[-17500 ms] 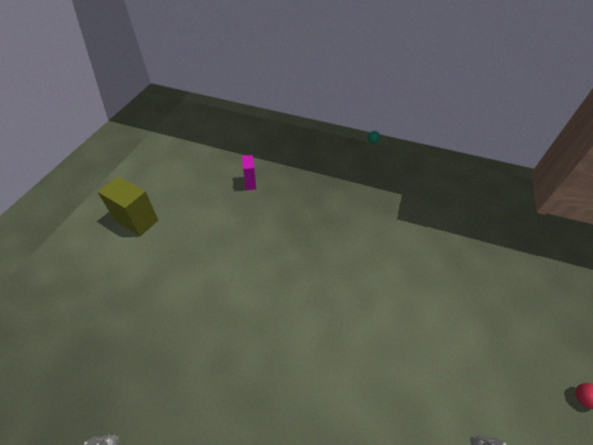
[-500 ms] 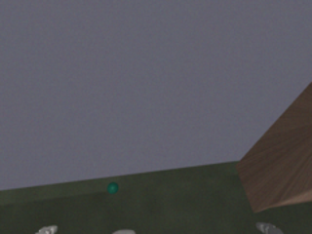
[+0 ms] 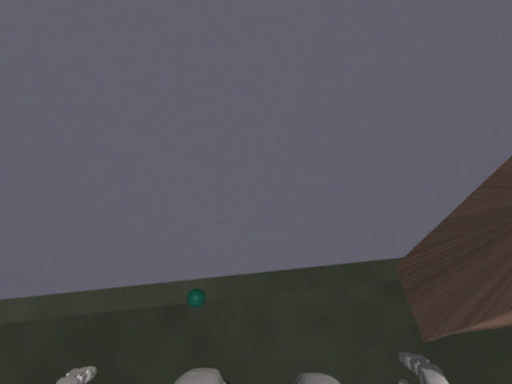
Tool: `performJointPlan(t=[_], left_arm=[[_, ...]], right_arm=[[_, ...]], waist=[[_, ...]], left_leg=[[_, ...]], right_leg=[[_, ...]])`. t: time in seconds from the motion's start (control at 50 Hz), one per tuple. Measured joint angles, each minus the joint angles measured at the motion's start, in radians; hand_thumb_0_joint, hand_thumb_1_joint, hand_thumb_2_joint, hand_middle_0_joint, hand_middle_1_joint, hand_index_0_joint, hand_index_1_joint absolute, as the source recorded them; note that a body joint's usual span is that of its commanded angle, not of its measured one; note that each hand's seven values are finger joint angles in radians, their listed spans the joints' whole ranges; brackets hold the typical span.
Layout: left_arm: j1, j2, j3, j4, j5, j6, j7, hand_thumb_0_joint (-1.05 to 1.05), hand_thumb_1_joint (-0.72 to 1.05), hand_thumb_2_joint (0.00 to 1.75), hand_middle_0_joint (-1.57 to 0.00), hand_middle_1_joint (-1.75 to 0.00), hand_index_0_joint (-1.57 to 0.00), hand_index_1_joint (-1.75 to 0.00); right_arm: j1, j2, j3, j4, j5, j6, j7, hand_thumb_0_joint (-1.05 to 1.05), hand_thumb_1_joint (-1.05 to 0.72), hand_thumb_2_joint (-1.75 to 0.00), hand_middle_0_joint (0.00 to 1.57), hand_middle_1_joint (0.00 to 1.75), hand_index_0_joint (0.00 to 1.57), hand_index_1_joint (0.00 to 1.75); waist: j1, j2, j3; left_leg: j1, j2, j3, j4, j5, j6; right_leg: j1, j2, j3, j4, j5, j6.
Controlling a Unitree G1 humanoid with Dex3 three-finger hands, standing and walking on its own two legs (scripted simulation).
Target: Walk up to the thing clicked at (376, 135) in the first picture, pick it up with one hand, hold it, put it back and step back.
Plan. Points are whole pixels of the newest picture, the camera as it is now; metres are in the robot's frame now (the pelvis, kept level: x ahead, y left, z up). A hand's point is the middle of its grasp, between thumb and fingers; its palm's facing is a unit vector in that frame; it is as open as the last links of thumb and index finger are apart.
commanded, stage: walk up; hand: left
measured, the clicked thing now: (196, 298) +0.42 +0.22 -0.74
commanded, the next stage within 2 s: stand in 1.00 s
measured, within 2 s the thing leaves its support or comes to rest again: neither
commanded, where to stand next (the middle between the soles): +0.04 -0.02 m, yaw +0 degrees
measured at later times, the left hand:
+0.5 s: hand out of the picture +0.07 +0.23 -0.15, palm faces +0.00 -0.95 -0.32, open 7.4 cm
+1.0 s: hand out of the picture +0.09 +0.23 -0.14, palm faces +0.00 -0.94 -0.33, open 7.4 cm
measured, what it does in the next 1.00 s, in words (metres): stands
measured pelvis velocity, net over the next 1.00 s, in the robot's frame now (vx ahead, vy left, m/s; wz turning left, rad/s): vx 0.01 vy -0.02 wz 0.00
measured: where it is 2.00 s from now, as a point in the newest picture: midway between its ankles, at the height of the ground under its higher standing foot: outside the picture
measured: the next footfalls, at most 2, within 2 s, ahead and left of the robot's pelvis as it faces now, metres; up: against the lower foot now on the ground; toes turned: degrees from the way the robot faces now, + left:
none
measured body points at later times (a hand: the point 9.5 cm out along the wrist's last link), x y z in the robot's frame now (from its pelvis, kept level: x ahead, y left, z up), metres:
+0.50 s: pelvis +0.00 -0.02 +0.01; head +0.01 -0.01 +0.46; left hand +0.07 +0.28 -0.12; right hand +0.09 -0.32 -0.12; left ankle +0.01 +0.10 -0.74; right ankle +0.00 -0.13 -0.74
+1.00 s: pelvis +0.01 -0.02 +0.01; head +0.02 -0.02 +0.46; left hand +0.09 +0.28 -0.12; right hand +0.09 -0.31 -0.12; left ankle +0.01 +0.10 -0.74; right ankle +0.00 -0.13 -0.74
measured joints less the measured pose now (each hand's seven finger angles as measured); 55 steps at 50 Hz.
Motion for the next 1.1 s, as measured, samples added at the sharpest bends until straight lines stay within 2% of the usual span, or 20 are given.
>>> performJointPlan(t=[0.1,0.18,0.3,0.5,0.92,1.1], left_arm=[[0.009,-0.012,-0.011,0.026,-0.003,0.008,-0.018,0.01,0.90,0.90,-0.20,-0.30,-0.21,-0.30],[0.001,-0.014,-0.008,0.039,-0.003,-0.005,-0.022,0.01,0.90,0.90,-0.20,-0.30,-0.21,-0.30],[-0.006,-0.012,-0.005,0.060,-0.001,-0.012,-0.023,0.01,0.90,0.90,-0.20,-0.30,-0.21,-0.30],[-0.005,-0.012,-0.001,0.078,0.002,-0.013,-0.024,0.01,0.90,0.90,-0.20,-0.30,-0.21,-0.30],[-0.020,-0.009,0.004,0.075,-0.001,-0.011,-0.022,0.01,0.90,0.90,-0.20,-0.30,-0.21,-0.30],[-0.013,-0.010,-0.008,0.073,0.002,-0.016,-0.020,0.01,0.90,0.90,-0.20,-0.30,-0.21,-0.30]], right_arm=[[-0.002,0.005,0.006,0.034,-0.008,-0.012,0.002,0.00,-0.90,-0.90,0.20,0.30,0.20,0.30],[-0.012,-0.002,0.011,0.063,-0.011,-0.021,0.003,0.00,-0.90,-0.90,0.20,0.30,0.20,0.30],[-0.023,-0.019,0.009,0.091,-0.011,-0.027,0.002,0.00,-0.90,-0.90,0.20,0.30,0.20,0.30],[-0.008,-0.033,0.009,0.120,-0.015,-0.025,-0.001,0.00,-0.91,-0.90,0.20,0.30,0.20,0.30],[0.005,-0.016,0.018,0.118,-0.014,-0.028,-0.004,0.00,-0.91,-0.90,0.20,0.30,0.20,0.30],[0.003,-0.022,0.020,0.116,-0.018,-0.031,-0.006,0.00,-0.91,-0.90,0.20,0.30,0.20,0.30]], waist=[[0.009,-0.006,-0.049],[0.017,-0.010,-0.064],[0.013,-0.018,-0.077],[0.005,-0.020,-0.089],[0.001,-0.010,-0.088],[0.002,-0.016,-0.101]], left_leg=[[0.047,-0.014,0.004,-0.106,0.053,-0.003],[0.065,-0.007,-0.001,-0.154,0.081,-0.009],[0.077,0.003,-0.005,-0.194,0.105,-0.018],[0.073,0.014,-0.008,-0.210,0.114,-0.026],[0.069,0.016,-0.008,-0.209,0.107,-0.027],[0.074,0.015,-0.007,-0.210,0.104,-0.027]], right_leg=[[0.019,-0.015,0.004,-0.044,0.008,0.004],[0.038,-0.009,0.000,-0.094,0.037,-0.001],[0.054,0.000,-0.004,-0.141,0.065,-0.008],[0.057,0.012,-0.006,-0.173,0.083,-0.016],[0.053,0.013,-0.006,-0.173,0.076,-0.017],[0.057,0.012,-0.005,-0.172,0.072,-0.016]])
